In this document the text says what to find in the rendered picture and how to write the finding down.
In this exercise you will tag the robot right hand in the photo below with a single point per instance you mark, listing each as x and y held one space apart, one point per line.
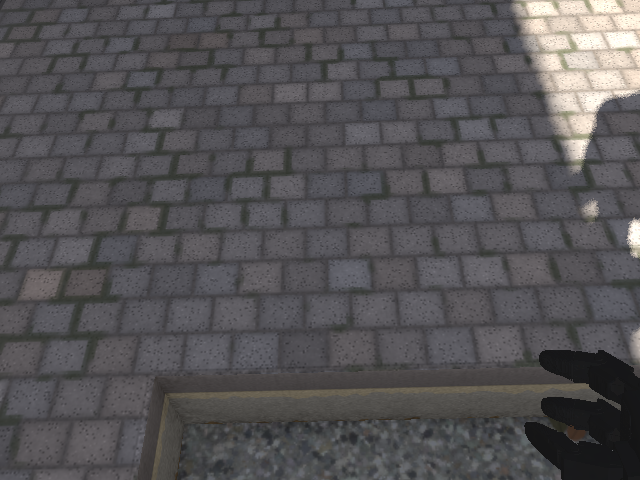
616 430

